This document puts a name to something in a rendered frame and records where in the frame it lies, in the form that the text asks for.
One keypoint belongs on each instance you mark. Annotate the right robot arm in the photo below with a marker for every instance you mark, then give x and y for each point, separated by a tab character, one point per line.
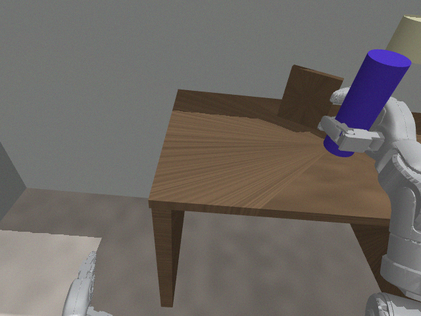
399	174

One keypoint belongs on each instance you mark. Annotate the right robot hand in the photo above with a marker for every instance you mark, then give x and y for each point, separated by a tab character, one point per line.
395	122

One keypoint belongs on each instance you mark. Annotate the desk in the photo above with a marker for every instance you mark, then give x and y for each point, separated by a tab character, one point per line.
231	154

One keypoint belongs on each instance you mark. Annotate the left robot hand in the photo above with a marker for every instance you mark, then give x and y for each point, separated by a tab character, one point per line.
78	300

